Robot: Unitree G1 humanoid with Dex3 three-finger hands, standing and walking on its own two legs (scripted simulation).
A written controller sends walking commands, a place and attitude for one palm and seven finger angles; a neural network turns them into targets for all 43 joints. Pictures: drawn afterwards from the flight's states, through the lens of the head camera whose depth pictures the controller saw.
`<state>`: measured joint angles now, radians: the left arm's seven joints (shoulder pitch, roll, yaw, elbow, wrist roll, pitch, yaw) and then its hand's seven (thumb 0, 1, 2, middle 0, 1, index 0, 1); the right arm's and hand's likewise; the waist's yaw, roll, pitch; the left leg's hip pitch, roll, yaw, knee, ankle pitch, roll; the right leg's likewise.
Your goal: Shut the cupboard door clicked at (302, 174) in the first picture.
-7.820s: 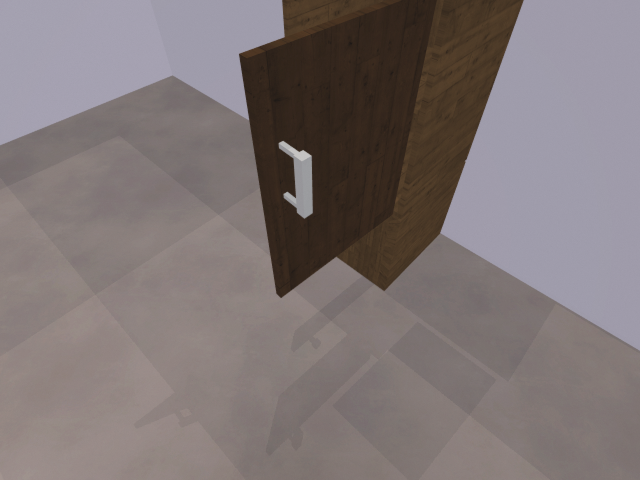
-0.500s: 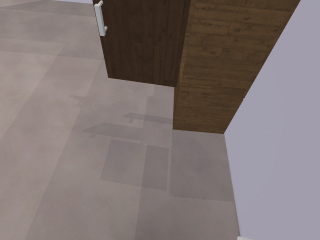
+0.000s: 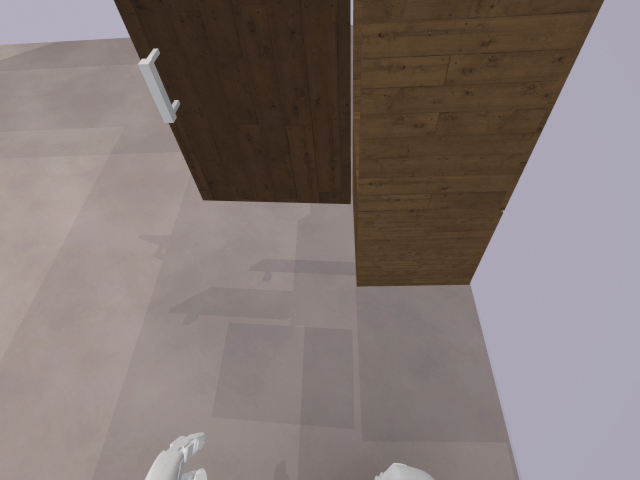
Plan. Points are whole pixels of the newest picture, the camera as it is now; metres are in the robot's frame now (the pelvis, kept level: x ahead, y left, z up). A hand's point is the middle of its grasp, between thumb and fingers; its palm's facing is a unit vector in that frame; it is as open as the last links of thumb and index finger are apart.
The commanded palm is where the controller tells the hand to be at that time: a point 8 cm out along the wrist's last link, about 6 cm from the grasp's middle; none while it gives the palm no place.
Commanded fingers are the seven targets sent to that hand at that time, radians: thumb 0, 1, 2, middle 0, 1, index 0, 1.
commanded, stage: take the last steps up to it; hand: left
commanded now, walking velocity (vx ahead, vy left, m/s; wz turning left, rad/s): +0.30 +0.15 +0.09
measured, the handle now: (162, 86) +0.82 +0.34 +0.05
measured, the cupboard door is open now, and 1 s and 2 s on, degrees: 86 86 86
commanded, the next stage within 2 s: come to a stop and stand still in 0.68 s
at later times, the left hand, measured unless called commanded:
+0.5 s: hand out of the picture +0.08 +0.21 -0.16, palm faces +0.18 -0.97 -0.15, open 7.4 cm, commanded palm none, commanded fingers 0.00 0.90 0.90 -0.20 -0.30 -0.20 -0.30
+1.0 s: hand (186, 292) +0.44 +0.27 -0.15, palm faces -0.05 -0.97 -0.22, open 7.4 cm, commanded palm none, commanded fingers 0.00 0.90 0.90 -0.20 -0.30 -0.20 -0.30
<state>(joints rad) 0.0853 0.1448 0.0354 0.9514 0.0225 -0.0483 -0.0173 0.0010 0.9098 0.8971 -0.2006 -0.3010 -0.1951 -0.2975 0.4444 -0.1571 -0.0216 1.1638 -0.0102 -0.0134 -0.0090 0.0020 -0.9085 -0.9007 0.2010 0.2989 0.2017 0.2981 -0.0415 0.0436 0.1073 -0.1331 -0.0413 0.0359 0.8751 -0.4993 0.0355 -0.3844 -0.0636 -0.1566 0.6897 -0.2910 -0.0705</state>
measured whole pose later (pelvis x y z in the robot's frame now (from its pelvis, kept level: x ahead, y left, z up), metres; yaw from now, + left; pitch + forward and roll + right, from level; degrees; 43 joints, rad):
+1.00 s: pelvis +0.32 +0.10 +0.01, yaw +0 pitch +0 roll +1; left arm 0.09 0.16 0.01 0.99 0.02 -0.02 0.02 0.00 0.91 0.90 -0.20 -0.30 -0.19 -0.30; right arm 0.30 -0.16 -0.02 1.10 0.00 0.02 -0.03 0.00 -0.92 -0.90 0.20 0.30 0.20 0.30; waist -0.05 0.02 0.08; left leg -0.20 0.01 0.11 0.62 -0.47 -0.02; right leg -0.35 -0.04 -0.10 0.59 -0.25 -0.05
